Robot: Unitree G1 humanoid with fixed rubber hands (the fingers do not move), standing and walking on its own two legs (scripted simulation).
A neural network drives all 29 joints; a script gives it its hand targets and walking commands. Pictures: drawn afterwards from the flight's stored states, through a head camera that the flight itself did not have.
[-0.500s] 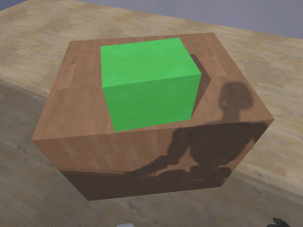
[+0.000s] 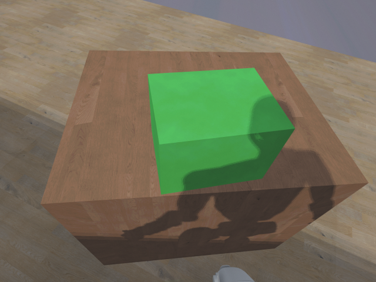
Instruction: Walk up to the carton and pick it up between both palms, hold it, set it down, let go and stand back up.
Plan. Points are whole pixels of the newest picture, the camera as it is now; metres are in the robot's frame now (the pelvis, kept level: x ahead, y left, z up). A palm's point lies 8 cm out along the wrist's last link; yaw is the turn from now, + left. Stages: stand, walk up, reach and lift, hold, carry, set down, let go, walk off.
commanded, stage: walk up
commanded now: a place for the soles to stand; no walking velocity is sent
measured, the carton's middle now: (208, 129) +0.46 -0.04 +0.04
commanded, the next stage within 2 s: none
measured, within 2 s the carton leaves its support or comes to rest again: neither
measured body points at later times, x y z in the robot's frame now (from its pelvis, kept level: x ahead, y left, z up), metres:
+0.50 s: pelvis +0.04 -0.05 -0.01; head +0.05 -0.05 +0.43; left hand +0.12 +0.26 -0.14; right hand +0.08 -0.39 -0.12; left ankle +0.01 +0.08 -0.74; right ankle +0.10 -0.15 -0.74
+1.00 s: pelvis +0.05 -0.05 -0.01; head +0.08 -0.03 +0.43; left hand +0.14 +0.27 -0.14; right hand +0.10 -0.39 -0.12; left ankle +0.01 +0.08 -0.74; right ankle +0.10 -0.15 -0.74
